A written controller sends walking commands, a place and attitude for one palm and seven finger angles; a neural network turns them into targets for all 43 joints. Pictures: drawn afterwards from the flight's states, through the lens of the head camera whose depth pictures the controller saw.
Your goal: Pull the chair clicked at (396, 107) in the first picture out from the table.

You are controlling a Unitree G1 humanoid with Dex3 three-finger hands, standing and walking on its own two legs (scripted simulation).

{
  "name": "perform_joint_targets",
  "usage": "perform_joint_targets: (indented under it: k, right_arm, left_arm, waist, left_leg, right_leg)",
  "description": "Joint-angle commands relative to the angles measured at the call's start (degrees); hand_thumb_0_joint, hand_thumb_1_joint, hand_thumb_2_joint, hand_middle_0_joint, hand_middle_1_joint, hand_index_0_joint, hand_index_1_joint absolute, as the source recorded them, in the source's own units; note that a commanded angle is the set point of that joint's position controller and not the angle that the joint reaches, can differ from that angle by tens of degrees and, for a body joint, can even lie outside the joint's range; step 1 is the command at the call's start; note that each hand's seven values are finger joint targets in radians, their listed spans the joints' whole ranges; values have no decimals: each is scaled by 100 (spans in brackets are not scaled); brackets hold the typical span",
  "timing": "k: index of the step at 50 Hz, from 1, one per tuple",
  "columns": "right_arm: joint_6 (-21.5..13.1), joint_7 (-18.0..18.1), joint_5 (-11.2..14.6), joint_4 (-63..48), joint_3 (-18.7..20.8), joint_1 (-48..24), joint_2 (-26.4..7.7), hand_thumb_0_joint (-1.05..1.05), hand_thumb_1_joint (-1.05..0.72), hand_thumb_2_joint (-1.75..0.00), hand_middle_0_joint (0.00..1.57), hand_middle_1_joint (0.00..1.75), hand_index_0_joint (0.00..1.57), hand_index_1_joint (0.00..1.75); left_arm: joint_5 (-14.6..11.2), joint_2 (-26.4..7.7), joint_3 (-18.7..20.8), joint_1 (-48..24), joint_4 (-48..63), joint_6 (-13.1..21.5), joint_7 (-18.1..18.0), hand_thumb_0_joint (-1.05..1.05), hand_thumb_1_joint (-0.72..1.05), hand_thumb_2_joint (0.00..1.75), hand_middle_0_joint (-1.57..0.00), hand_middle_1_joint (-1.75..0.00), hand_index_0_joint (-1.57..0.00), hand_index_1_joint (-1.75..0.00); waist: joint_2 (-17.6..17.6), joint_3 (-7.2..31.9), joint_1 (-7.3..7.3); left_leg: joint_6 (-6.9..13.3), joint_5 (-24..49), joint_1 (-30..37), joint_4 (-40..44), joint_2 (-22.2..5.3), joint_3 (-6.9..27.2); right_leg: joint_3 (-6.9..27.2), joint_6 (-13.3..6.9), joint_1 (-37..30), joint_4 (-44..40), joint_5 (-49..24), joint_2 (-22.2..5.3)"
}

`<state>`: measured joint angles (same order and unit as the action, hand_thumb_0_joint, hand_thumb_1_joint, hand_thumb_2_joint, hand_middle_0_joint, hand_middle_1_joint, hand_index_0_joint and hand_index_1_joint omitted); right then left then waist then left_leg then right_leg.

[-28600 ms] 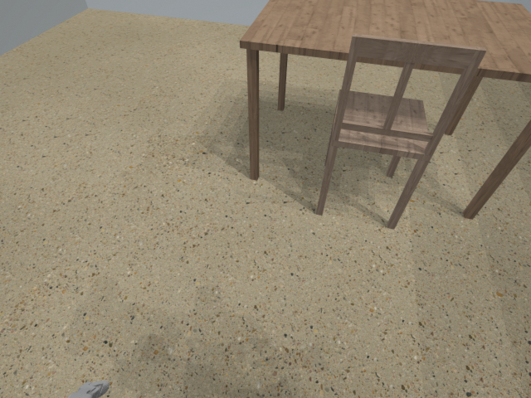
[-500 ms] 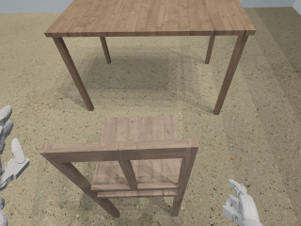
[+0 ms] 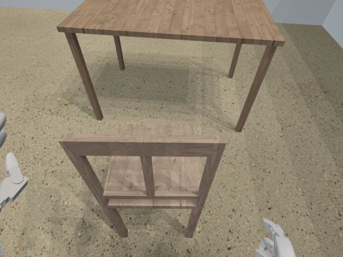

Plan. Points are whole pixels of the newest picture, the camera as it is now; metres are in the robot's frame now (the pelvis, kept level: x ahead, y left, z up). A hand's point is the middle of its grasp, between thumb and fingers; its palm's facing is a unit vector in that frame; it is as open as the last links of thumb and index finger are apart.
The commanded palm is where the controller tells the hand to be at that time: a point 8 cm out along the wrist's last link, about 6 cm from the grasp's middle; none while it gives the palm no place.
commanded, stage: step back with the hand held close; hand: left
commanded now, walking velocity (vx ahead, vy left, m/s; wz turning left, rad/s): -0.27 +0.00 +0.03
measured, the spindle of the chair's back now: (148, 176) +0.35 +0.10 -0.09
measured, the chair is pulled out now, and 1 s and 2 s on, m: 0.65 0.65 0.65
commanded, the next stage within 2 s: stop stepping back and stand still in 1.02 s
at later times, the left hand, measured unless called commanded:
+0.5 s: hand (9, 200) +0.17 +0.27 +0.16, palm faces +0.46 -0.75 -0.47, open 7.4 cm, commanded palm +0.09 +0.31 +0.19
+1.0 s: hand (23, 233) +0.12 +0.22 +0.17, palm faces +0.27 -0.77 -0.58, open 7.4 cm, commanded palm +0.06 +0.27 +0.19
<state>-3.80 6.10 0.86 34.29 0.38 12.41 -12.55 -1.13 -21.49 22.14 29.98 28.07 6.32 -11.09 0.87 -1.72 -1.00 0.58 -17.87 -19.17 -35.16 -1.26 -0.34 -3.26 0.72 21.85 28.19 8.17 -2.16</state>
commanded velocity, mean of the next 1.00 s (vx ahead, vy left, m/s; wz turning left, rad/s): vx -0.39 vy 0.00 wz -0.02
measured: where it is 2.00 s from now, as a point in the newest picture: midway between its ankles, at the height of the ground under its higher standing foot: outside the picture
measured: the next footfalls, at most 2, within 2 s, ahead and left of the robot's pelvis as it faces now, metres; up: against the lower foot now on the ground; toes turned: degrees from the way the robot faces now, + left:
right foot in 0.72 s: -0.08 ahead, -0.16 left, +0.00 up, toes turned +0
left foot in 0.98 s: -0.02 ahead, +0.08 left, +0.00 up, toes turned +1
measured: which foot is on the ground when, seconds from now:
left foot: down 0.00-0.82, up 0.84-0.96, down 0.98-1.00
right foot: down 0.00-0.48, up 0.50-0.70, down 0.72-0.98, up 1.00-1.00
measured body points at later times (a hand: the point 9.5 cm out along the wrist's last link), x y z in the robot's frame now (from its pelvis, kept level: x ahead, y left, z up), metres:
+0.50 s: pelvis -0.03 +0.00 -0.01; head +0.01 +0.02 +0.44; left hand +0.14 +0.31 +0.18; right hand +0.15 -0.24 -0.09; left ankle +0.03 +0.12 -0.73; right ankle +0.10 -0.13 -0.73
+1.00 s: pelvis -0.09 -0.03 +0.00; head -0.04 -0.01 +0.45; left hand +0.10 +0.26 +0.20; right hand +0.08 -0.29 -0.07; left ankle -0.06 +0.08 -0.73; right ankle -0.12 -0.15 -0.72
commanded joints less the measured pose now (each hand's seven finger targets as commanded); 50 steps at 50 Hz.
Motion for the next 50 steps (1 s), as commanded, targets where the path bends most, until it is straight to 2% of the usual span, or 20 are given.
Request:
perform_joint_targets:
  k: [1, 7, 12, 16, 19, 22, 25, 28, 31, 33, 37, 39, 40, 41, 43, 46, 47, 48, 49, 50]
  right_arm:
    - [-412, 30, 19, -963, 212, -515, -679, 0, -90, -90, 20, 30, 20, 30]
    - [-540, -22, 65, -1008, 343, -530, -672, 0, -90, -90, 20, 30, 20, 30]
    - [-634, -33, 32, -902, 384, -413, -710, 0, -90, -90, 20, 30, 20, 30]
    - [-611, -97, -61, -713, 333, -347, -626, 0, -90, -90, 20, 30, 20, 30]
    - [-523, -174, -119, -552, 261, -401, -583, 0, -90, -90, 20, 30, 20, 30]
    - [-470, -144, -93, -632, 259, -512, -635, 0, -90, -90, 20, 30, 20, 30]
    - [-640, -100, -72, -750, 381, -748, -667, 0, -90, -90, 20, 30, 20, 30]
    - [-838, -187, -20, -601, 537, -467, -667, 0, -90, -90, 20, 30, 20, 30]
    - [-947, -208, -98, -297, 521, -334, -620, 0, -90, -90, 20, 30, 20, 30]
    - [-1012, -240, -172, -189, 449, -388, -646, 0, -90, -90, 20, 30, 20, 30]
    - [-1028, -276, -136, -181, 410, -554, -732, 0, -90, -90, 20, 30, 20, 30]
    - [-869, -300, -82, -369, 392, -499, -612, 0, -90, -90, 20, 30, 20, 30]
    - [-789, -316, 9, -509, 500, -473, -645, 0, -90, -90, 20, 30, 20, 30]
    - [-728, -282, 96, -719, 543, -726, -616, 0, -90, -90, 20, 30, 20, 30]
    - [-592, -191, 142, -844, 374, -983, -382, 0, -90, -90, 20, 30, 20, 30]
    - [-424, -32, 32, -759, 39, -1082, -198, 0, -90, -90, 20, 30, 20, 30]
    - [-426, 31, 22, -762, 115, -961, -315, 0, -90, -90, 20, 30, 20, 30]
    - [-473, -10, -40, -686, 223, -876, -395, 0, -90, -90, 20, 30, 20, 30]
    - [-535, -84, -91, -583, 409, -647, -492, 0, -90, -90, 20, 30, 20, 30]
    - [-577, -183, -17, -436, 517, -370, -545, 0, -90, -90, 20, 30, 20, 30]
  left_arm:
    - [20, -1323, 969, -290, 1642, 512, -144, 0, 90, 90, -20, -30, -20, -30]
    - [64, -1224, 1151, 89, 1398, 599, -107, 0, 90, 90, -20, -30, -20, -30]
    - [150, -1158, 1107, -401, 1170, 707, -53, 0, 90, 90, -20, -30, -20, -30]
    - [53, -1255, 941, -555, 1264, 681, -52, 0, 90, 90, -20, -30, -20, -30]
    - [9, -1423, 985, -613, 1511, 661, -84, 0, 90, 90, -20, -30, -20, -30]
    - [-20, -1495, 1190, -166, 1842, 780, -76, 0, 90, 90, -20, -30, -20, -30]
    - [79, -1470, 1493, 17, 2059, 918, -106, 0, 90, 90, -20, -30, -20, -30]
    - [-138, -1256, 1340, 235, 2047, 1063, 21, 0, 90, 90, -20, -30, -20, -30]
    - [-241, -1253, 1348, 197, 1808, 1089, 65, 0, 90, 90, -20, -30, -20, -30]
    - [-240, -1180, 1167, -42, 1561, 1090, 140, 0, 90, 90, -20, -30, -20, -30]
    - [-167, -1240, 1045, -248, 1421, 1175, 302, 0, 90, 90, -20, -30, -20, -30]
    - [-129, -1446, 1123, -101, 1557, 1223, 372, 0, 90, 90, -20, -30, -20, -30]
    - [-199, -1596, 1135, 43, 1615, 1211, 405, 0, 90, 90, -20, -30, -20, -30]
    - [-204, -1671, 1322, 316, 1438, 1217, 396, 0, 90, 90, -20, -30, -20, -30]
    - [-229, -1695, 1585, 798, 1232, 1152, 354, 0, 90, 90, -20, -30, -20, -30]
    - [-210, -1408, 1466, 822, 1358, 1128, 211, 0, 90, 90, -20, -30, -20, -30]
    - [-258, -1501, 1452, 755, 1642, 1179, 170, 0, 90, 90, -20, -30, -20, -30]
    - [-271, -1505, 1342, 546, 1885, 1252, 175, 0, 90, 90, -20, -30, -20, -30]
    - [-255, -1545, 1334, 661, 1863, 1267, 170, 0, 90, 90, -20, -30, -20, -30]
    - [-202, -1303, 1040, 627, 1752, 1311, 225, 0, 90, 90, -20, -30, -20, -30]
  waist:
    - [574, 519, 30]
    - [829, 508, 7]
    - [378, 36, 51]
    - [-835, 150, 87]
    - [-1287, 772, 116]
    - [-282, 900, 115]
    - [2148, 795, 157]
    - [1209, 852, 126]
    - [1148, 919, 67]
    - [1316, 1015, 82]
    - [1004, 1203, -22]
    - [-218, 1446, -9]
    - [-1705, 1679, -10]
    - [-2237, 1331, -45]
    - [-1370, 1048, -57]
    - [-342, 1053, 185]
    - [45, 1184, 245]
    - [664, 1266, 186]
    - [1110, 1616, 98]
    - [637, 1588, 205]
  left_leg:
    - [297, -1269, -1163, 1487, -585, 824]
    - [405, -1631, -2356, 1533, -810, 869]
    - [459, -2670, -3019, 1207, -749, 810]
    - [121, -1788, -965, -480, -92, 282]
    - [28, -1028, 226, -1120, 109, 35]
    - [246, -1192, -93, 497, -315, 654]
    - [883, -1577, -2184, 2225, -1838, 1968]
    - [723, 416, -1008, 1611, -1707, 1197]
    - [733, 3012, 684, 1101, -1655, 1184]
    - [627, 3636, 1098, 919, -1724, 1247]
    - [291, 3011, 1385, 197, -1376, 804]
    - [26, 2507, 1240, -478, -785, 163]
    - [-174, 1534, 589, -1157, -208, -260]
    - [-212, -686, -526, -1823, 274, -226]
    - [-129, -1340, -1308, -2000, 48, 265]
    - [-120, 341, -538, 1152, 135, -241]
    - [-70, 2659, 440, 1939, -124, -206]
    - [236, 5367, 1664, 1645, -1004, 556]
    - [652, 6853, 2278, 1090, -1877, 1363]
    - [739, 6151, 2395, 1150, -1977, 1152]
  right_leg:
    - [560, -62, -1274, -197, 1247, -292]
    - [497, -9, -2142, 769, 129, -108]
    - [909, -57, -1819, 747, 1110, -135]
    - [1916, -483, 335, -1152, 2404, -950]
    - [1648, -605, 686, -1532, 2284, -1357]
    - [1087, -278, 196, -592, 1803, -745]
    - [295, 100, -1237, 2794, 1397, 296]
    - [471, -25, -297, 3178, 2070, 312]
    - [354, 4, 326, 1725, 2061, 129]
    - [500, -48, 40, 663, 1544, 50]
    - [190, -7, -678, -1111, -256, 35]
    - [298, -89, -922, -1163, -1758, -262]
    - [786, -336, -1394, -839, -3736, -824]
    - [1338, -738, -1620, -580, -5130, -1440]
    - [1327, -1012, -1868, -386, -4993, -1796]
    - [385, -360, -2153, 658, -5094, -834]
    - [94, -78, -1708, 1199, -4315, -387]
    - [-9, 72, -421, 1724, -975, 11]
    - [450, 28, 384, 2383, 2069, 207]
    - [672, -63, 437, 3046, 2595, 307]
